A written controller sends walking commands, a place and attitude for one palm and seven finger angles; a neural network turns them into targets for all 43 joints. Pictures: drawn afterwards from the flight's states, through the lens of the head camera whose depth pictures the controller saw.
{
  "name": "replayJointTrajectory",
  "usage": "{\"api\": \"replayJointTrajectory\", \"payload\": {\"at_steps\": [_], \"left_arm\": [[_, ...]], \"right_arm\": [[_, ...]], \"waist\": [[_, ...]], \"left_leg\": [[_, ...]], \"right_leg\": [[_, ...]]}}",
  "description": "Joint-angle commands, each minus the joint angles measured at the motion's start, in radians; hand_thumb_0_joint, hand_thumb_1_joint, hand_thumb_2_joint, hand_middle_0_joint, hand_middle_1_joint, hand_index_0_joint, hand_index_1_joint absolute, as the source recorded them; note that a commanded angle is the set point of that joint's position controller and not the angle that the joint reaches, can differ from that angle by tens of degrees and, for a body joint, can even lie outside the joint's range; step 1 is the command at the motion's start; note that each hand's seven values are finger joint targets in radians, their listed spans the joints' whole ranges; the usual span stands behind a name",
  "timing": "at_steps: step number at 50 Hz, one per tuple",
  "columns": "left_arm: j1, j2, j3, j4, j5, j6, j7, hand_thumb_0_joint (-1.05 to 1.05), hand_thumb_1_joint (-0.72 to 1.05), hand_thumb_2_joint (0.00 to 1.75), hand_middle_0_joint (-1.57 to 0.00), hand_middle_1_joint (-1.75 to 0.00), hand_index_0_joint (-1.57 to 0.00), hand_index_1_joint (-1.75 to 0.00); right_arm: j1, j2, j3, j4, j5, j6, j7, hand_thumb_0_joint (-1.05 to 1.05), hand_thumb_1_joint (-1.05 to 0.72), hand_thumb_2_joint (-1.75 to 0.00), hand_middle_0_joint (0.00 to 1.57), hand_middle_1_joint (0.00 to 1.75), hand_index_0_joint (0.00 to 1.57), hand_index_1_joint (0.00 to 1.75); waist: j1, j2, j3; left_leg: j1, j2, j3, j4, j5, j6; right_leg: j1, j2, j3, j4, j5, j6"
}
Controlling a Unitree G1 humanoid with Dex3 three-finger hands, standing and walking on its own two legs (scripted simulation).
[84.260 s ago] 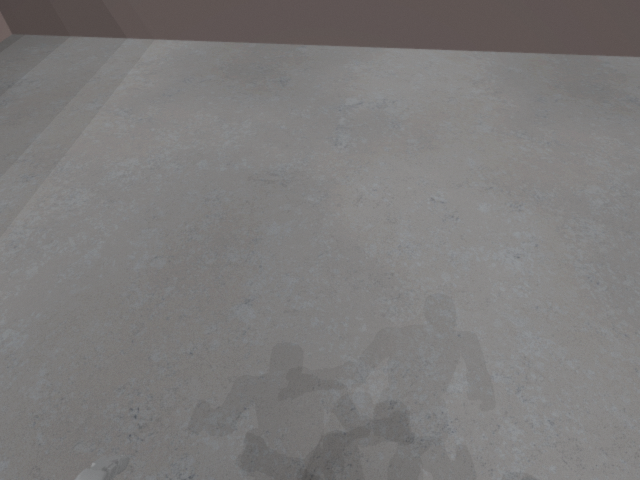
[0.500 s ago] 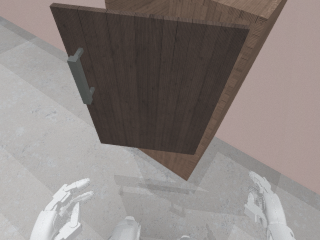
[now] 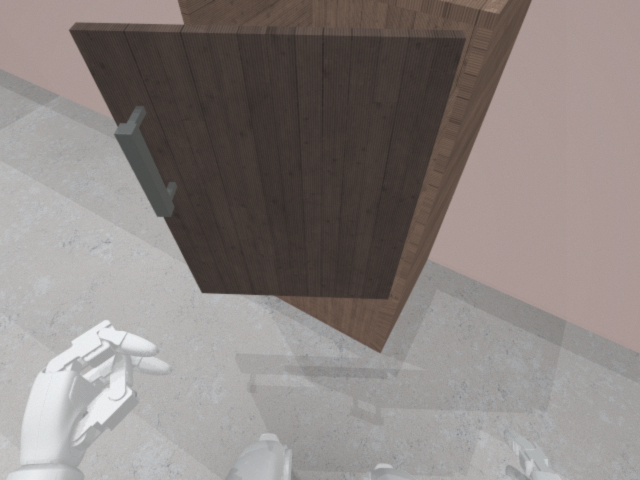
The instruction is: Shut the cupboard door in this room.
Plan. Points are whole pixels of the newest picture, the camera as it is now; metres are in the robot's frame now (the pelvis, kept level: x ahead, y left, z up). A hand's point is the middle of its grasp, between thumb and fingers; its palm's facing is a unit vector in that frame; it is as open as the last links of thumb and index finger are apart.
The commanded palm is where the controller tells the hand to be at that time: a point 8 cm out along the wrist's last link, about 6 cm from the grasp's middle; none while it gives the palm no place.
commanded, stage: raise the hand and make a fist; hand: left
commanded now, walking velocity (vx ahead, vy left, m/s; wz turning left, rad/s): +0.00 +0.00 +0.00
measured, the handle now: (152, 164) +0.50 +0.27 +0.10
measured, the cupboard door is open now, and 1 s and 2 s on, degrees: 28 28 28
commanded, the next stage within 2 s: bring the fist close to the handle in 1.00 s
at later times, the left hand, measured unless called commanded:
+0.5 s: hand (116, 375) +0.21 +0.22 +0.08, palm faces +0.00 -1.00 -0.03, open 3.1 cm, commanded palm +0.19 +0.28 +0.10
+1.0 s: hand (122, 350) +0.23 +0.21 +0.10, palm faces +0.04 -1.00 -0.04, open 3.1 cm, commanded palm +0.20 +0.26 +0.10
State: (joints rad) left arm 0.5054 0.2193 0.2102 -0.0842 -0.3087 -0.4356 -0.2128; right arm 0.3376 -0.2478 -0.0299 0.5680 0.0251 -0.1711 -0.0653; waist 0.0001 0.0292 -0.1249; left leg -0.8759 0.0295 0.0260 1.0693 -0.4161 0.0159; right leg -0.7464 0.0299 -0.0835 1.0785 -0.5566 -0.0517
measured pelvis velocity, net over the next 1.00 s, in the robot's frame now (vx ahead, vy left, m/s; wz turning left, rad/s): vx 0.01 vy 0.02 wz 0.02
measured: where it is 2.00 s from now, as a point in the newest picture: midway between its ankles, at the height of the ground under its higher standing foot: outside the picture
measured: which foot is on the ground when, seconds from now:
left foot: down 0.00-1.00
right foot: down 0.00-1.00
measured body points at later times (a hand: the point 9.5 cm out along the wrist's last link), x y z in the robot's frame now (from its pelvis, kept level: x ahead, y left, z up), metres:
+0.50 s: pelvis +0.00 +0.04 +0.02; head +0.04 +0.05 +0.47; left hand +0.21 +0.28 +0.08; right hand +0.21 -0.17 -0.04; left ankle +0.06 +0.11 -0.66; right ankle -0.01 -0.09 -0.66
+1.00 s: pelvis +0.01 +0.02 +0.02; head +0.04 +0.02 +0.47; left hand +0.22 +0.26 +0.11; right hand +0.18 -0.22 -0.05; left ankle +0.06 +0.11 -0.66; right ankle -0.01 -0.09 -0.66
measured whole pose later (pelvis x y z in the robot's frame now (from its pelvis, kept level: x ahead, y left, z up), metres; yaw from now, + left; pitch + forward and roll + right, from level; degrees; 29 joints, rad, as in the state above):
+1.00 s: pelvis +0.01 +0.02 +0.02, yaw +1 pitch +8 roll -2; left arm 0.36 0.25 0.16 -0.09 -0.30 -0.33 -0.21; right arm 0.28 -0.26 0.03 0.53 0.02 -0.18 -0.04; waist 0.01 0.04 -0.09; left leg -0.72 0.01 0.01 0.96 -0.39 0.04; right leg -0.57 0.02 -0.09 0.93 -0.51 -0.03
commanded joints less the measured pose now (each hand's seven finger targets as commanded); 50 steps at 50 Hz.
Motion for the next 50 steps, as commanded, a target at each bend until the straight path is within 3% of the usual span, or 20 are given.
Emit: {"api": "replayJointTrajectory", "payload": {"at_steps": [1,4,7,10,13,15,18,22,26,27,30,32,34,36,42,45,48,50], "left_arm": [[-0.078,0.090,-0.069,-0.158,-0.009,-0.126,-0.082,0.00,0.90,0.90,-1.04,-1.22,-1.04,-1.22],[-0.062,0.168,0.001,-0.218,-0.013,-0.078,-0.071,0.00,0.90,0.90,-1.10,-1.28,-1.10,-1.28],[-0.069,0.213,0.070,-0.309,0.000,-0.042,0.004,0.00,0.90,0.90,-1.15,-1.34,-1.15,-1.34],[-0.057,0.129,0.019,-0.317,0.010,-0.016,0.067,0.00,0.90,0.90,-1.21,-1.40,-1.21,-1.40],[-0.062,0.078,-0.050,-0.249,0.033,0.031,0.072,0.00,0.90,0.90,-1.26,-1.46,-1.26,-1.46],[-0.081,0.066,-0.092,-0.208,0.048,0.065,0.047,0.00,0.90,0.90,-1.30,-1.50,-1.30,-1.50],[-0.142,0.097,-0.095,-0.190,0.058,0.110,0.009,0.00,0.90,0.90,-1.30,-1.50,-1.30,-1.50],[-0.229,0.198,0.014,-0.272,0.043,0.104,0.009,0.00,0.90,0.90,-1.30,-1.50,-1.30,-1.50],[-0.249,0.180,0.033,-0.328,0.020,0.064,0.031,0.00,0.90,0.90,-1.30,-1.50,-1.30,-1.50],[-0.241,0.189,0.042,-0.316,0.021,0.063,0.034,0.00,0.90,0.90,-1.30,-1.50,-1.30,-1.50],[-0.214,0.127,-0.020,-0.240,0.017,0.091,0.010,0.00,0.90,0.90,-1.30,-1.50,-1.30,-1.50],[-0.167,0.107,-0.042,-0.155,0.022,0.135,-0.016,0.00,0.90,0.90,-1.30,-1.50,-1.30,-1.50],[-0.168,0.119,-0.039,-0.139,0.015,0.167,-0.039,0.00,0.90,0.90,-1.30,-1.50,-1.30,-1.50],[-0.191,0.141,-0.018,-0.166,0.010,0.173,-0.046,0.00,0.90,0.90,-1.30,-1.50,-1.30,-1.50],[-0.243,0.214,0.083,-0.269,-0.001,0.060,0.020,0.00,0.90,0.90,-1.30,-1.50,-1.30,-1.50],[-0.218,0.145,0.021,-0.233,0.001,0.027,0.020,0.00,0.90,0.90,-1.30,-1.50,-1.30,-1.50],[-0.173,0.119,-0.027,-0.166,0.005,0.061,-0.015,0.00,0.90,0.90,-1.30,-1.50,-1.30,-1.50],[-0.165,0.126,-0.033,-0.144,0.003,0.095,-0.041,0.00,0.90,0.90,-1.30,-1.50,-1.30,-1.50]], "right_arm": [[-0.123,-0.117,-0.032,-0.176,0.010,-0.107,-0.005,0.00,-0.90,-0.90,0.20,0.30,0.20,0.30],[-0.127,-0.126,-0.037,-0.196,0.015,-0.109,-0.012,0.00,-0.90,-0.90,0.20,0.30,0.20,0.30],[-0.143,-0.116,-0.031,-0.201,0.010,-0.096,-0.014,0.00,-0.90,-0.90,0.20,0.30,0.20,0.30],[-0.145,-0.103,-0.017,-0.213,0.006,-0.074,-0.005,0.00,-0.90,-0.90,0.20,0.30,0.20,0.30],[-0.139,-0.113,-0.007,-0.219,0.005,-0.054,0.004,0.00,-0.90,-0.90,0.20,0.30,0.20,0.30],[-0.129,-0.125,-0.002,-0.227,0.008,-0.048,0.006,0.00,-0.90,-0.90,0.20,0.30,0.20,0.30],[-0.119,-0.134,0.009,-0.237,0.012,-0.045,0.003,0.00,-0.90,-0.90,0.20,0.30,0.20,0.30],[-0.123,-0.131,0.018,-0.241,0.006,-0.049,-0.004,0.00,-0.90,-0.90,0.20,0.30,0.20,0.30],[-0.132,-0.115,0.029,-0.232,0.001,-0.060,0.002,0.00,-0.90,-0.90,0.20,0.30,0.20,0.30],[-0.131,-0.118,0.029,-0.223,-0.001,-0.062,0.003,0.00,-0.90,-0.90,0.20,0.30,0.20,0.30],[-0.130,-0.123,0.027,-0.214,0.007,-0.065,0.010,0.00,-0.90,-0.90,0.20,0.30,0.20,0.30],[-0.124,-0.131,0.022,-0.211,0.013,-0.064,0.010,0.00,-0.90,-0.90,0.20,0.30,0.20,0.30],[-0.122,-0.137,0.016,-0.216,0.018,-0.065,0.008,0.00,-0.90,-0.90,0.20,0.30,0.20,0.30],[-0.124,-0.140,0.014,-0.223,0.017,-0.066,0.003,0.00,-0.90,-0.90,0.20,0.30,0.20,0.30],[-0.133,-0.124,0.015,-0.208,-0.001,-0.074,0.005,0.00,-0.90,-0.90,0.20,0.30,0.20,0.30],[-0.134,-0.120,0.017,-0.197,0.001,-0.077,0.017,0.00,-0.90,-0.90,0.20,0.30,0.20,0.30],[-0.127,-0.130,0.010,-0.197,0.008,-0.071,0.020,0.00,-0.90,-0.90,0.20,0.30,0.20,0.30],[-0.124,-0.132,0.007,-0.204,0.014,-0.066,0.015,0.00,-0.90,-0.90,0.20,0.30,0.20,0.30]], "waist": [[-0.021,-0.013,-0.153],[0.014,-0.002,-0.238],[0.047,0.086,-0.262],[0.031,0.084,-0.190],[-0.002,0.056,-0.109],[-0.022,0.028,-0.062],[-0.025,0.015,-0.058],[0.003,0.066,-0.137],[0.012,0.128,-0.174],[0.015,0.123,-0.180],[-0.007,0.090,-0.123],[-0.006,0.049,-0.085],[-0.003,0.002,-0.083],[0.003,0.001,-0.103],[0.025,0.037,-0.159],[0.008,0.073,-0.135],[-0.008,0.029,-0.105],[-0.004,0.003,-0.104]], "left_leg": [[0.161,-0.018,-0.080,-0.084,0.046,0.017],[0.229,-0.017,-0.082,-0.137,0.062,0.023],[0.319,-0.010,-0.103,-0.204,0.093,0.016],[0.362,0.003,-0.134,-0.254,0.085,0.003],[0.351,0.012,-0.155,-0.280,0.042,0.000],[0.336,0.016,-0.163,-0.295,-0.012,0.000],[0.339,0.009,-0.168,-0.310,-0.027,0.004],[0.401,0.006,-0.172,-0.316,0.021,-0.003],[0.474,0.010,-0.179,-0.326,0.093,-0.018],[0.470,0.007,-0.174,-0.321,0.113,-0.015],[0.450,0.009,-0.169,-0.330,0.093,-0.014],[0.416,0.005,-0.163,-0.335,0.084,-0.008],[0.394,-0.003,-0.140,-0.329,0.095,-0.003],[0.400,-0.008,-0.129,-0.323,0.111,0.001],[0.408,-0.018,-0.101,-0.285,0.176,0.004],[0.399,-0.018,-0.096,-0.271,0.156,0.002],[0.355,-0.023,-0.082,-0.255,0.136,0.010],[0.338,-0.026,-0.074,-0.250,0.133,0.012]], "right_leg": [[-0.050,-0.030,0.143,-0.231,0.050,0.059],[0.006,-0.018,0.111,-0.236,0.052,0.040],[0.039,0.006,0.043,-0.197,0.144,0.022],[0.024,0.015,0.000,-0.190,0.176,0.019],[0.001,0.018,-0.014,-0.207,0.165,0.024],[-0.010,0.017,-0.013,-0.227,0.144,0.028],[0.021,0.013,-0.005,-0.250,0.146,0.026],[0.064,0.018,0.002,-0.252,0.175,0.019],[0.079,0.019,-0.006,-0.251,0.211,0.013],[0.093,0.020,-0.003,-0.255,0.223,0.012],[0.085,0.018,-0.007,-0.277,0.218,0.019],[0.099,0.017,-0.006,-0.294,0.221,0.021],[0.121,0.012,-0.002,-0.311,0.234,0.025],[0.132,0.010,0.005,-0.316,0.239,0.026],[0.162,0.013,0.026,-0.293,0.269,0.018],[0.123,0.010,0.025,-0.284,0.252,0.019],[0.125,0.003,0.046,-0.308,0.246,0.029],[0.144,-0.004,0.066,-0.329,0.241,0.036]]}}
